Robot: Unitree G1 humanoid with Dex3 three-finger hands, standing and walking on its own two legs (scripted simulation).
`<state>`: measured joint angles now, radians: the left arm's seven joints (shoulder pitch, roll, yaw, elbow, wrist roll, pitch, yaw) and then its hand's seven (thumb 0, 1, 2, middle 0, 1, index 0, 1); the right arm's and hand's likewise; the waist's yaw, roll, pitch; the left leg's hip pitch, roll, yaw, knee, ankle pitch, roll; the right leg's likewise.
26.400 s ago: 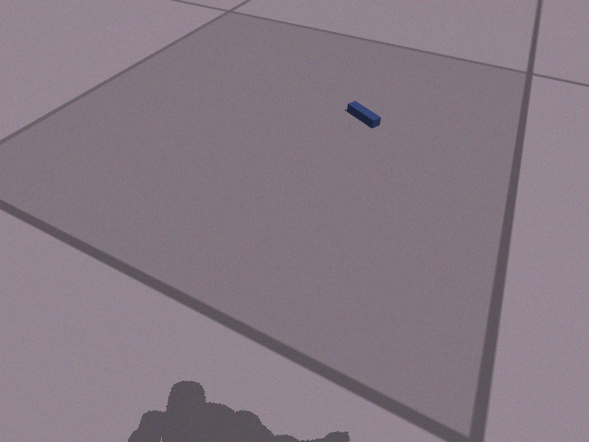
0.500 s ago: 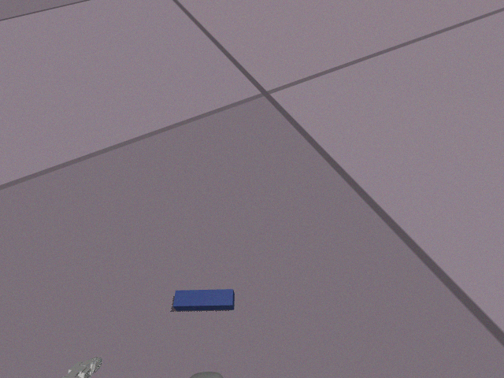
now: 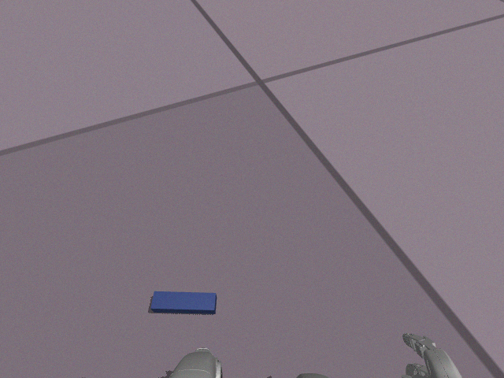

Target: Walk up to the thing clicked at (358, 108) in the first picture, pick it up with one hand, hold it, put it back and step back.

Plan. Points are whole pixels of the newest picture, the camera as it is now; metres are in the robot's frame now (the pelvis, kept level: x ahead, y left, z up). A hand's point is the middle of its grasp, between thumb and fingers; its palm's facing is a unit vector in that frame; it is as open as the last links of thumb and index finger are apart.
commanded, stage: walk up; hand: left
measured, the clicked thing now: (184, 302) +0.42 +0.25 -0.72
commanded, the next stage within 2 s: stand in 1.54 s
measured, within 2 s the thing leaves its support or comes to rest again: neither
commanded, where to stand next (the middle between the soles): +0.05 +0.00 m, yaw +1 degrees
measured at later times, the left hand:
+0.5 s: hand out of the picture +0.05 +0.27 -0.13, palm faces +0.01 -0.92 -0.40, open 7.4 cm
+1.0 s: hand out of the picture +0.06 +0.27 -0.12, palm faces +0.04 -0.93 -0.36, open 7.4 cm
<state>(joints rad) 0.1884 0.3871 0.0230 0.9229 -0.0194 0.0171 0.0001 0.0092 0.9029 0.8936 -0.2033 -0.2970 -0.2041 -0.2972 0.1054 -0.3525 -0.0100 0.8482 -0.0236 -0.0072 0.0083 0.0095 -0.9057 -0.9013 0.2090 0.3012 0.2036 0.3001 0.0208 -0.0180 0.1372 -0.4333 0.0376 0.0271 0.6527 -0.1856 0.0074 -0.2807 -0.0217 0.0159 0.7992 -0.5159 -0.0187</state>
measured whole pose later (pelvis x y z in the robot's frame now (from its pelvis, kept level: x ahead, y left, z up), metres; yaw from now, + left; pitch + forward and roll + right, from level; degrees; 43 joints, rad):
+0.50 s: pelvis -0.01 +0.00 +0.01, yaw +2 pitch -3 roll +0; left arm 0.18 0.38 0.01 1.00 0.02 -0.03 0.01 0.01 0.90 0.89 -0.20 -0.30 -0.20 -0.30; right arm 0.13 -0.37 -0.02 1.02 0.00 0.02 0.03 0.01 -0.91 -0.90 0.21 0.30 0.20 0.30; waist 0.01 0.02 0.08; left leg -0.27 0.02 -0.04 0.61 -0.28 -0.02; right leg -0.21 -0.04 -0.01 0.60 -0.33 0.02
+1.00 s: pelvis -0.01 +0.01 +0.03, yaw +3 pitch -3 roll -1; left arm 0.10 0.36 0.01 1.14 0.01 -0.02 -0.01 0.01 0.90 0.89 -0.20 -0.30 -0.20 -0.30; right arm 0.09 -0.36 -0.01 1.13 -0.01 0.00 0.02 0.01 -0.91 -0.90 0.21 0.30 0.20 0.30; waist 0.01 0.02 0.04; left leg -0.17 0.02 -0.05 0.40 -0.18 -0.02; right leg -0.10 -0.04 -0.03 0.36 -0.21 0.03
